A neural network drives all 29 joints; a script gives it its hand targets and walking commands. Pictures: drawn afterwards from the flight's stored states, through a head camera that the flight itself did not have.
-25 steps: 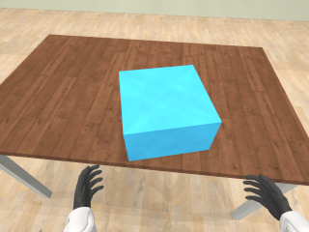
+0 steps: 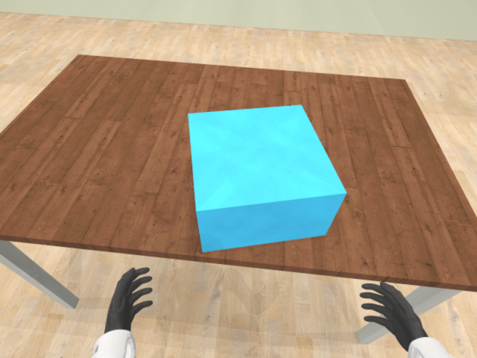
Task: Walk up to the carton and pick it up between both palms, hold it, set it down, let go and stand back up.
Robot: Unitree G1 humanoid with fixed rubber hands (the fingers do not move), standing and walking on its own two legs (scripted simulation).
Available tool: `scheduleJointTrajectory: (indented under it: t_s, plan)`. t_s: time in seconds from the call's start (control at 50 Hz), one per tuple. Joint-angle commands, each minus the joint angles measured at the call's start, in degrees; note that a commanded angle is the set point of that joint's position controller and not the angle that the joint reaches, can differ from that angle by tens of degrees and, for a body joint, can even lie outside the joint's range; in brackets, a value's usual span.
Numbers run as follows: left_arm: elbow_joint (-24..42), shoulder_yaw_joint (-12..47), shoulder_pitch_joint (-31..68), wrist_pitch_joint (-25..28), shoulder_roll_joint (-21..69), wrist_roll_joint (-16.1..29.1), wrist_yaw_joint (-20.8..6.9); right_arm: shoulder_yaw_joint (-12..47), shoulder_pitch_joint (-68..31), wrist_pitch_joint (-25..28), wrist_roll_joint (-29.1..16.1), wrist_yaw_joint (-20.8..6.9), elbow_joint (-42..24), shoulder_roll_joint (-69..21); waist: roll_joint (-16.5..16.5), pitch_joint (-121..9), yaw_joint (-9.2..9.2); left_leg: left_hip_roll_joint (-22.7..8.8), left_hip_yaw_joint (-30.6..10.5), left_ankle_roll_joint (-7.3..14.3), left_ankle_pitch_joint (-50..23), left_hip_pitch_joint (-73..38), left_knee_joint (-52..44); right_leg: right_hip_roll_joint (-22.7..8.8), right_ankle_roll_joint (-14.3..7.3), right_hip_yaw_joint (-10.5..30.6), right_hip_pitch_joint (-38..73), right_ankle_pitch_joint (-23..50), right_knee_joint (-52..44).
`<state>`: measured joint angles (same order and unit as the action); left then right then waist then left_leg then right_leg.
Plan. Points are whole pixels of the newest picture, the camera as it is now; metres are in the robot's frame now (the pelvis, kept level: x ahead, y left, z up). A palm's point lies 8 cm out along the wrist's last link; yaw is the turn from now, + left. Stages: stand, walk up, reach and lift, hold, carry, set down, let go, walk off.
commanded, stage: set down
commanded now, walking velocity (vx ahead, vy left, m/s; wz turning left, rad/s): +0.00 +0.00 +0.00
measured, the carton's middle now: (255, 173) +0.49 +0.02 -0.01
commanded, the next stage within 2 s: let go in 0.32 s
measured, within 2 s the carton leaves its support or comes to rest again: neither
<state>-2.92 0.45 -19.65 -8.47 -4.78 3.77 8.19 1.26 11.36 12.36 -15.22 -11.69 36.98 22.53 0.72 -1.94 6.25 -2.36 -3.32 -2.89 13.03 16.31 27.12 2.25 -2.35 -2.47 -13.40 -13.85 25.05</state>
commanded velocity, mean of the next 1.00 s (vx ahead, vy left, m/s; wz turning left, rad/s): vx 0.00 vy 0.00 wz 0.00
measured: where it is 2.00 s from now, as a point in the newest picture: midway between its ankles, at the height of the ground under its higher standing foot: outside the picture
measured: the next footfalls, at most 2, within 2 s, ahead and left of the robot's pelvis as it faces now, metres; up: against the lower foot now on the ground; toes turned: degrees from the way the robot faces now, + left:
none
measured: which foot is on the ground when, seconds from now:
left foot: down 0.00-1.00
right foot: down 0.00-1.00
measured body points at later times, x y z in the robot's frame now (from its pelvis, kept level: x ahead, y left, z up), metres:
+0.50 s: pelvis +0.00 +0.00 +0.00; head +0.02 +0.02 +0.45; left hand +0.17 +0.23 -0.05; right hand +0.19 -0.23 -0.08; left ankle +0.01 +0.15 -0.74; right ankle -0.01 -0.10 -0.74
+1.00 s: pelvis +0.01 +0.01 +0.00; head +0.03 +0.03 +0.45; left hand +0.15 +0.27 -0.08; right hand +0.17 -0.24 -0.10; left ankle +0.01 +0.15 -0.74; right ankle -0.01 -0.10 -0.74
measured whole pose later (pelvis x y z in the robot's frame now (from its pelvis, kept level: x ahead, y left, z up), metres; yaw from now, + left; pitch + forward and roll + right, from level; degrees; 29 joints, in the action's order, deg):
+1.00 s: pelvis +0.01 +0.01 +0.00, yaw +0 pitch +1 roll -1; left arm -25.6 -0.5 -13.6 -1.0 -15.7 1.8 1.4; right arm -2.6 11.1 5.2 2.0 -0.9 43.8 14.0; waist 1.6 1.6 6.0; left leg -1.7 -3.3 -2.1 13.8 14.5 27.4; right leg 1.7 -1.5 -2.5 -11.2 -14.5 24.8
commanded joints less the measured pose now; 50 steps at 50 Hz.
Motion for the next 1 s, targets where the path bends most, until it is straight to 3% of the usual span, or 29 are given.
scheduleJointTrajectory:
  t_s: [0.0,0.06,0.08,0.1,0.12,0.18,0.22,0.26,0.34,0.38,0.44,0.46,0.48,0.52,0.54,0.56,0.58,0.66,0.7,0.72,0.76,0.8,0.82,0.84,0.88,0.9,0.92,0.96,0.98]
  plan:
    - [-1.56,0.77,5.42,0.02,-6.45,-3.32,-2.19,-5.12,-4.02,1.08,2.71,2.49,-6.4,6.14,8.78,1.21,-7.29,3.55,2.82,2.62,-5.77,-6.84,-5.02,-5.15,2.0,8.93,2.66,8.12,-9.29]
    - [-0.74,0.28,7.42,-0.05,-8.66,-2.46,-2.74,-5.85,-3.59,0.82,5.08,4.11,-6.26,3.66,9.27,0.38,-7.71,3.91,3.19,3.32,-3.32,-5.13,-5.1,-5.05,3.1,8.91,3.11,3.9,-8.92]
    - [0.58,0.62,8.45,0.16,-8.58,-1.49,-2.61,-5.38,-6.12,0.71,5.02,4.37,-9.0,3.72,9.3,0.33,-6.11,3.6,3.02,3.27,-4.41,-6.36,-4.89,-5.59,2.88,9.29,2.12,4.24,-8.82]
    - [3.1,0.63,6.81,-0.1,-7.74,-2.09,-1.52,-6.15,-5.56,0.86,3.31,3.72,-8.79,4.85,6.56,-0.7,-6.19,3.07,1.88,2.61,-5.63,-7.8,-5.38,-4.6,2.2,8.17,0.57,3.73,-8.6]
    - [-2.42,0.9,7.76,-0.82,-9.13,-1.94,-3.05,-5.44,-4.96,-0.28,5.12,4.83,-6.97,2.4,8.09,1.26,-6.56,3.86,3.17,3.32,-4.46,-7.77,-5.24,-4.95,2.59,8.62,1.09,1.88,-9.69]
    - [1.47,0.04,6.46,-0.45,-10.11,-2.03,-3.53,-4.95,-2.9,0.58,5.73,5.55,-9.37,1.42,7.65,-1.45,-6.64,4.23,3.46,2.74,-6.64,-7.46,-4.47,-6.51,3.28,9.63,5.7,10.95,-8.83]
    - [-5.3,-1.04,3.88,-1.26,-10.74,-2.48,-5.3,-4.01,0.31,0.08,7.2,7.45,-7.68,-1.74,8.93,-0.5,-7.09,5.02,3.74,3.44,-6.2,-8.56,-5.78,-6.09,3.97,8.37,6.7,14.24,-9.32]
    - [-3.09,-1.01,5.82,-0.62,-10.29,-2.2,-4.31,-4.71,-3.98,0.93,7.4,6.75,-8.67,1.2,8.16,-1.87,-5.62,3.85,2.6,2.96,-6.67,-8.22,-5.46,-5.51,3.48,7.94,4.65,12.15,-8.29]
    - [-3.56,-0.88,5.74,-0.84,-10.7,-2.66,-4.81,-5.68,-2.03,1.23,8.69,7.91,-4.04,-0.85,4.84,-0.48,-7.75,4.06,2.95,2.38,-7.46,-10.84,-5.56,-4.87,3.49,6.48,3.48,14.06,-8.45]
    - [-3.42,-0.57,8.63,-0.87,-12.19,-2.2,-5.06,-6.12,-4.74,1.26,9.89,8.84,-4.97,-2.24,5.35,0.03,-6.45,3.63,3.31,3.27,-5.65,-10.02,-5.19,-4.69,3.15,6.33,1.96,6.21,-8.51]
    - [-8.12,0.18,5.94,-1.52,-11.22,-1.43,-6.08,-5.04,-2.11,0.88,10.26,9.56,-4.96,-2.7,6.6,-1.6,-7.55,4.29,3.94,3.23,-7.4,-9.96,-4.86,-5.68,3.62,7.11,4.55,13.95,-9.11]
    - [-1.66,-0.68,7.16,-0.54,-13.07,-1.36,-5.64,-5.2,-2.49,2.11,9.36,9.73,-7.65,-3.45,6.4,-3.92,-6.45,4.38,4.11,3.15,-8.47,-9.39,-4.63,-5.3,3.63,6.53,6.7,14.66,-7.85]
    - [-6.14,-0.55,7.83,-0.81,-12.97,-1.68,-6.25,-4.68,-1.62,1.64,10.17,10.22,-3.54,-4.41,6.01,-1.0,-8.23,4.51,3.76,3.33,-7.72,-9.4,-4.86,-5.48,3.9,7.2,5.44,14.47,-8.45]
    - [-7.3,-1.67,5.93,-0.44,-13.85,-1.17,-6.76,-5.7,-2.31,2.57,11.71,10.79,-5.42,-4.35,7.39,-1.49,-6.93,4.24,4.66,3.23,-8.13,-9.56,-4.91,-4.89,4.42,5.95,5.92,16.84,-7.35]
    - [-9.45,-1.4,7.11,-0.32,-14.81,-1.36,-7.34,-5.5,-2.3,2.42,12.74,11.33,-2.81,-6.19,8.34,-1.76,-8.05,4.65,4.63,3.55,-7.22,-7.65,-4.21,-5.43,4.27,6.14,7.15,16.51,-7.61]
    - [-5.33,-0.87,6.53,-0.1,-13.29,-2.49,-6.5,-6.04,-1.5,3.29,11.59,10.73,-2.72,-4.18,4.2,-2.23,-8.16,4.25,3.67,2.78,-8.77,-10.55,-4.77,-4.79,3.88,5.5,5.69,15.89,-7.45]
    - [-10.92,-0.07,7.1,-1.13,-13.66,-1.9,-7.74,-5.96,-1.91,1.88,13.39,11.57,-0.34,-5.34,6.58,0.21,-8.75,4.28,4.39,3.18,-7.79,-10.62,-4.85,-5.21,3.82,6.56,5.48,14.15,-8.86]
    - [-7.49,-0.86,8.7,-0.61,-14.16,-1.85,-7.4,-6.83,-3.32,2.74,13.11,11.88,-1.53,-6.24,3.29,-0.73,-7.4,3.7,3.99,2.84,-7.81,-10.89,-4.68,-4.38,3.44,4.23,4.89,12.33,-7.63]
    - [-11.32,0.19,9.83,-0.9,-14.03,-1.52,-7.56,-7.89,-4.02,3.18,14.11,11.96,-0.08,-5.62,3.0,0.61,-8.94,3.59,4.23,3.07,-5.94,-12.02,-4.9,-3.97,3.09,4.26,2.24,8.87,-8.59]
    - [-6.11,0.82,10.38,0.17,-14.26,-1.2,-6.86,-7.7,-4.99,3.64,13.45,11.34,-3.3,-5.68,3.3,-1.17,-7.97,3.17,4.0,2.96,-7.66,-12.17,-4.7,-3.48,3.1,3.19,2.22,9.36,-7.9]
    - [-14.08,0.78,10.03,-0.64,-14.28,-1.19,-8.26,-7.45,-3.59,2.35,15.34,12.55,1.15,-7.2,4.14,2.4,-9.33,3.34,4.69,3.4,-4.55,-12.93,-4.46,-3.91,3.17,3.64,0.95,6.3,-9.18]
    - [-10.58,0.4,11.2,-0.48,-14.28,-1.9,-7.65,-7.93,-4.9,2.7,14.52,11.83,0.63,-5.21,3.1,-0.34,-8.31,3.25,4.62,2.9,-6.12,-13.24,-4.65,-3.94,2.91,3.49,2.27,6.39,-8.37]
    - [-19.24,-5.86,6.6,5.36,-24.44,-7.15,-6.76,-8.38,1.57,-2.74,18.93,12.03,2.34,7.15,8.82,-4.63,-3.27,-2.09,-4.57,4.79,-14.74,-2.63,0.78,-5.94,3.31,3.39,10.14,4.0,-1.42]
    - [-20.92,-5.83,4.53,7.91,-24.19,-7.36,-6.82,-8.87,0.17,-5.33,18.6,12.25,1.14,7.63,6.11,-5.37,-4.58,-1.79,-2.56,5.79,-10.31,-3.61,0.99,-7.19,3.29,4.9,8.1,3.31,-1.76]
    - [-23.87,-5.42,6.63,10.63,-23.15,-7.23,-7.27,-7.55,-0.98,-7.56,17.97,11.26,0.62,5.23,8.42,-0.95,-5.56,-1.41,-3.25,5.76,-7.29,-1.54,-0.06,-7.08,4.4,5.22,5.62,5.29,-2.32]
    - [-25.22,-5.66,7.97,10.98,-21.43,-7.14,-7.24,-8.16,-1.74,-7.61,18.0,11.45,1.45,6.66,4.88,-5.25,-5.2,-1.47,-3.5,5.91,-7.9,-3.42,0.11,-7.75,2.61,6.74,7.75,5.87,-2.61]
    - [-26.17,-5.47,6.02,11.84,-22.96,-7.04,-7.49,-7.38,-1.8,-7.9,17.68,10.98,0.25,4.91,-0.18,-5.02,-5.51,-1.11,-2.71,5.38,-7.2,-3.18,-0.18,-8.67,3.96,7.69,7.84,7.02,-2.11]
    - [-29.56,-5.61,4.61,11.9,-23.18,-7.08,-7.4,-7.47,-3.4,-8.56,16.5,10.46,0.85,5.06,5.92,-5.37,-4.38,-2.09,-4.54,5.38,-8.91,-4.19,-0.39,-8.91,6.2,5.83,8.21,7.87,-4.02]
    - [-30.51,-5.35,6.41,11.9,-22.49,-7.05,-7.35,-7.35,-2.37,-8.46,16.77,10.87,2.34,6.32,7.46,-3.91,-4.16,-2.04,-3.96,6.63,-9.05,-3.39,0.63,-9.27,4.36,7.28,7.4,8.74,-4.45]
